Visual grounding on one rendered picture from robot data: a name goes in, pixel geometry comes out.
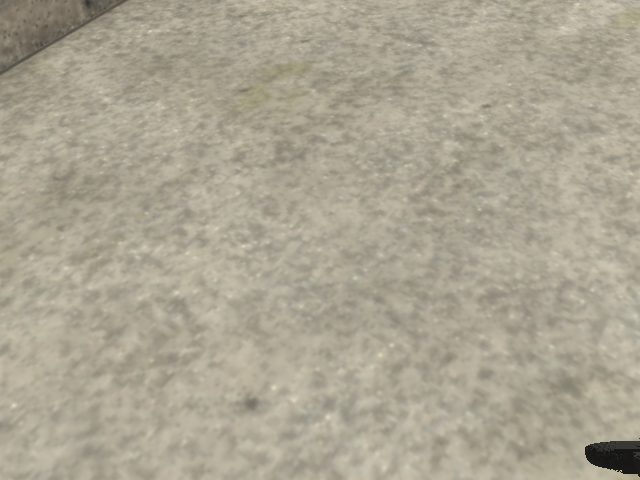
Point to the robot right hand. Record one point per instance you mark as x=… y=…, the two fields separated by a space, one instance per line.
x=616 y=455

